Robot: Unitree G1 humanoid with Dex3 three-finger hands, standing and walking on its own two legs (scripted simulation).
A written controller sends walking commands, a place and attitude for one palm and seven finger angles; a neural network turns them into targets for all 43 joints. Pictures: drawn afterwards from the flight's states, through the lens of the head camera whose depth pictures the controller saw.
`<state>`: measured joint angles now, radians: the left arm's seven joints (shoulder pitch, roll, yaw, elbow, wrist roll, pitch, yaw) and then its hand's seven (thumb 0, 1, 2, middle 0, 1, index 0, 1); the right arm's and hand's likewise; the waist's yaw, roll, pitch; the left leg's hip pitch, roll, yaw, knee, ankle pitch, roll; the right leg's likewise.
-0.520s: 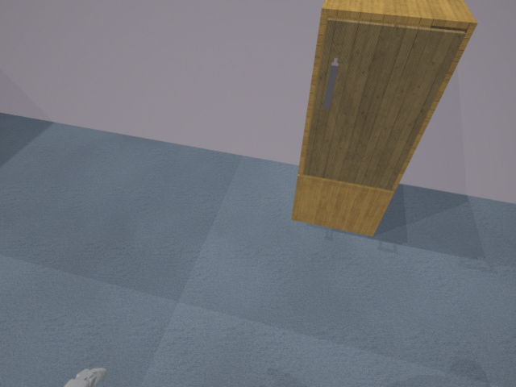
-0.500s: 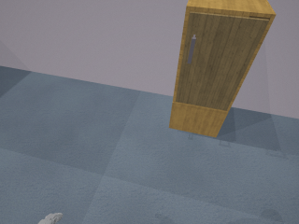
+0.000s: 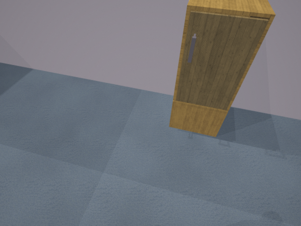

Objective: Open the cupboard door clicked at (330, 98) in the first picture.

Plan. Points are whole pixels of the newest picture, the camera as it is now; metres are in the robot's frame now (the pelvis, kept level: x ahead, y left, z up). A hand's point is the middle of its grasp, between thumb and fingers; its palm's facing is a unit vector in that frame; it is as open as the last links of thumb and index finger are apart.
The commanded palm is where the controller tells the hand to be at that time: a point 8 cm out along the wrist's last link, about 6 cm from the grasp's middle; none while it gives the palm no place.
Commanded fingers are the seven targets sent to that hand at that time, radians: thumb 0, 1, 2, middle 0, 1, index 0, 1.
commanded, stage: stand and wait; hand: left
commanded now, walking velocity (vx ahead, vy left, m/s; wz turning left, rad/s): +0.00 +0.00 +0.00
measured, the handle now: (192, 48) +0.98 -0.17 -0.01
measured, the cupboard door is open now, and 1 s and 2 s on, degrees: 0 0 0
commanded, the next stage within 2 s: look at it before walking up in 0.30 s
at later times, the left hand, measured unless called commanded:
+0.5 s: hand out of the picture +0.07 +0.24 -0.15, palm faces -0.03 -0.94 -0.33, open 7.4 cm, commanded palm none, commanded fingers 0.00 0.90 0.90 -0.20 -0.30 -0.20 -0.30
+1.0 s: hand out of the picture +0.08 +0.24 -0.15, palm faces -0.03 -0.94 -0.34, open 7.4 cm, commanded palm none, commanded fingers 0.00 0.90 0.90 -0.20 -0.30 -0.20 -0.30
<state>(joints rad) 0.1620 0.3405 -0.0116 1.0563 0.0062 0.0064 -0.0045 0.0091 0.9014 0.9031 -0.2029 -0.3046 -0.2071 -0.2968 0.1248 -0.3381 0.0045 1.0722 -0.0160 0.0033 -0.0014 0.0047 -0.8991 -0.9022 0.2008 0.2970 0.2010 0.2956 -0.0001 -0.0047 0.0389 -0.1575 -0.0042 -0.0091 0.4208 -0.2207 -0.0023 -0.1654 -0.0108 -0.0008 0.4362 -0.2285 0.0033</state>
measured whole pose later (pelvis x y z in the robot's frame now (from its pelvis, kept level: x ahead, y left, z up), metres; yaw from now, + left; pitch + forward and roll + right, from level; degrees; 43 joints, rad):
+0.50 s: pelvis +0.00 +0.00 +0.00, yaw +0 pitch -2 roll +0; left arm 0.14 0.34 -0.01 1.08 0.01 0.00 0.00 0.01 0.90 0.90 -0.20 -0.30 -0.21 -0.30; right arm 0.13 -0.33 0.01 1.11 -0.01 0.00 0.00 0.00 -0.90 -0.90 0.20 0.30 0.20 0.30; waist -0.01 0.00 0.03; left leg -0.16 0.00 -0.01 0.39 -0.19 -0.01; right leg -0.17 -0.01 0.00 0.41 -0.20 0.00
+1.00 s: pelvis +0.01 -0.01 +0.00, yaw +0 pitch -2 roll +0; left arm 0.14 0.34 -0.01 1.09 0.01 0.00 0.00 0.01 0.90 0.90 -0.20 -0.30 -0.21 -0.30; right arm 0.10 -0.34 0.01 1.11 -0.01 -0.01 0.00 0.00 -0.90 -0.90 0.20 0.30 0.20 0.30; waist 0.00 0.00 0.04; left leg -0.13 0.00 -0.01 0.36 -0.20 -0.01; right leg -0.14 0.00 0.00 0.39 -0.21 0.00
